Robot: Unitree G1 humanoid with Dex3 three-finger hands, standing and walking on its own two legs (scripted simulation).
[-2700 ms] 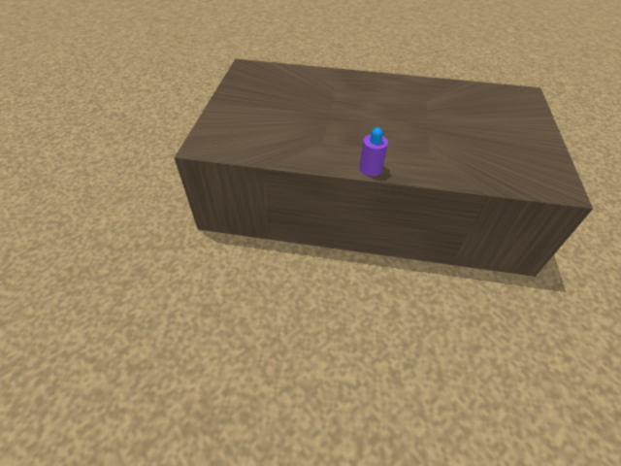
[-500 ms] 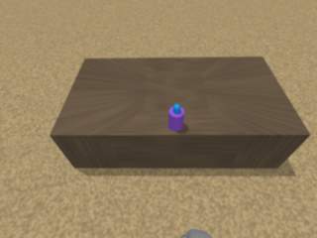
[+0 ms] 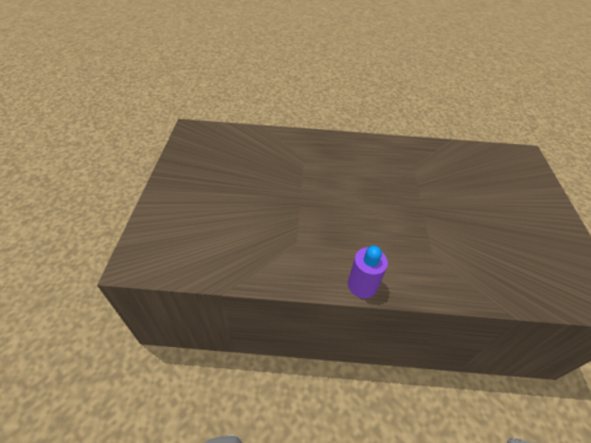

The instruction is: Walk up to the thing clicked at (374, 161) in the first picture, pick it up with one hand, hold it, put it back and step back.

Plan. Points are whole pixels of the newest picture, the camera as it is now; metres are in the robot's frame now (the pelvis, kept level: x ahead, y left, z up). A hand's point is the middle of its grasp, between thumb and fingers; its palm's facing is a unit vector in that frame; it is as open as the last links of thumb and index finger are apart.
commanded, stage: walk up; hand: right
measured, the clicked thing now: (368, 268) +0.55 -0.18 -0.28
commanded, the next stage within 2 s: stand in 1.86 s
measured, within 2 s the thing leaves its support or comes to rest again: neither
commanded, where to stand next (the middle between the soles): +0.19 +0.00 m, yaw -2 degrees
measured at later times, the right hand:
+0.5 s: hand (454, 437) +0.17 -0.24 -0.15, palm faces -0.02 +0.94 -0.34, open 7.4 cm
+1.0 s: hand (439, 374) +0.25 -0.23 -0.12, palm faces -0.01 +0.93 -0.38, open 7.4 cm
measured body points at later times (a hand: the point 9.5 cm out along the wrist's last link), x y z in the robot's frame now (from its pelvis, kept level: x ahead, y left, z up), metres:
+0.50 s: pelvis +0.11 +0.02 +0.00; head +0.15 +0.00 +0.45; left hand +0.23 +0.32 -0.10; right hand +0.17 -0.29 -0.13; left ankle +0.12 +0.14 -0.70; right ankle +0.19 -0.10 -0.72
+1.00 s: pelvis +0.15 +0.03 +0.03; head +0.16 +0.04 +0.48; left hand +0.24 +0.33 -0.11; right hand +0.25 -0.28 -0.09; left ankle +0.13 +0.15 -0.72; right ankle +0.19 -0.10 -0.72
